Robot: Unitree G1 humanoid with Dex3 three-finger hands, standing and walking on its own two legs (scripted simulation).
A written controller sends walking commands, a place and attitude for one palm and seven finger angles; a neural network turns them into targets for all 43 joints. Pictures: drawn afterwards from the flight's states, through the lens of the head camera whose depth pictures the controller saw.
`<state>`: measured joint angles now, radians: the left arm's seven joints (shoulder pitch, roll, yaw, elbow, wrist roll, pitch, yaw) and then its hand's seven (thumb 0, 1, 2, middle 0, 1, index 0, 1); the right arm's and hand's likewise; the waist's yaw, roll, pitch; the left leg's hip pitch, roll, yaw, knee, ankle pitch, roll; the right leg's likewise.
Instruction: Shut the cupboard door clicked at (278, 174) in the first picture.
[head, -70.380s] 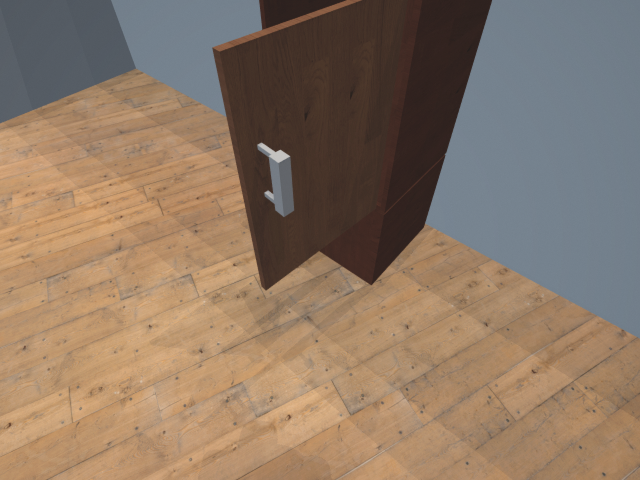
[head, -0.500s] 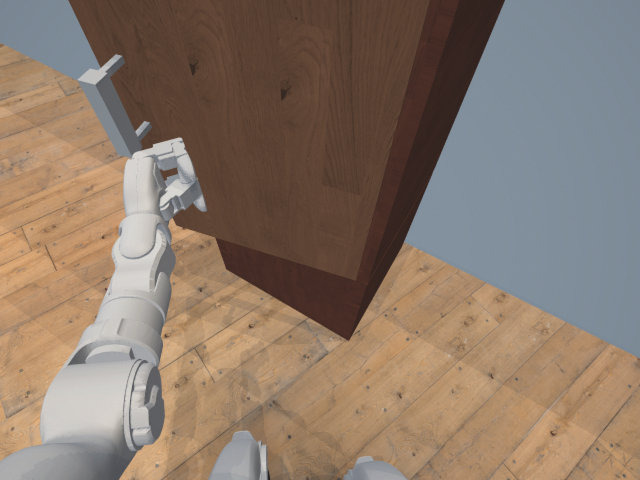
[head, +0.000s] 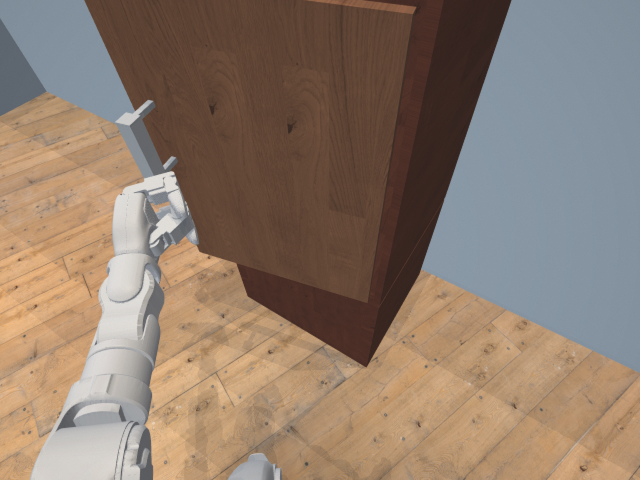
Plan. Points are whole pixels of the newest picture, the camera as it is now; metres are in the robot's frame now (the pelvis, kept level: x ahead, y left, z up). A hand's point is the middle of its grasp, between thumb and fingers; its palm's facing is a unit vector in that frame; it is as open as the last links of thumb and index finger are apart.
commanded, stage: draw the hand back to the body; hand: left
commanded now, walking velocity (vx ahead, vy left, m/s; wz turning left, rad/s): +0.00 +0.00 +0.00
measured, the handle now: (152, 144) +0.61 +0.26 +0.07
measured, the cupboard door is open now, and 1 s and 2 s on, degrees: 13 13 13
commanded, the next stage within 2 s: step back with the hand held close in 1.34 s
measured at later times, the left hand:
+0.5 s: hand (72, 292) +0.29 +0.23 +0.16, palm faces +0.22 -0.95 -0.23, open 3.2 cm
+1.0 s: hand out of the picture +0.20 +0.29 +0.22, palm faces +0.47 -0.77 -0.44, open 6.4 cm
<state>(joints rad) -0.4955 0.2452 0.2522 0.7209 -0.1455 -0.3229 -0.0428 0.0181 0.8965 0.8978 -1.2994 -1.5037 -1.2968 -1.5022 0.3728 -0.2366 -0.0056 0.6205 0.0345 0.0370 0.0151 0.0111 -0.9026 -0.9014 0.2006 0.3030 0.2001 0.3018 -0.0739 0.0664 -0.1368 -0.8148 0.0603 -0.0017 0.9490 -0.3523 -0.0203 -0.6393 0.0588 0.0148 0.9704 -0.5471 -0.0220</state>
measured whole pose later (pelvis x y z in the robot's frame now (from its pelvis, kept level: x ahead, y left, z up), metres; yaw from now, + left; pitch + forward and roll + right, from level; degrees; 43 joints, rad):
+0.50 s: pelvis +0.00 +0.02 +0.05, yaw +1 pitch +0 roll -1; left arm 0.06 0.30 0.11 0.03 -0.09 -0.07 0.05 0.02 0.89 0.90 -1.06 -1.24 -1.06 -1.24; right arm 0.16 -0.22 0.04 0.54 0.07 0.01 -0.10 0.01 -0.90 -0.90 0.20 0.30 0.20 0.30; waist 0.01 0.05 -0.05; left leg -0.40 0.02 0.01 0.63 -0.23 0.01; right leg -0.21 0.01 0.02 0.60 -0.39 0.01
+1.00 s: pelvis +0.02 +0.02 +0.06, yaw +2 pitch -3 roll +0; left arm 0.49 0.38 0.36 -0.40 -0.09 -0.06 0.11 0.02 0.89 0.90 -0.39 -0.50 -0.39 -0.50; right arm 0.21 -0.22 0.04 0.61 0.04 -0.05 -0.08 0.02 -0.90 -0.90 0.20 0.30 0.20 0.30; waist 0.05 0.08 -0.01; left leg -0.23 0.00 0.02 0.47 -0.19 0.01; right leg -0.03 0.00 0.02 0.42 -0.34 0.01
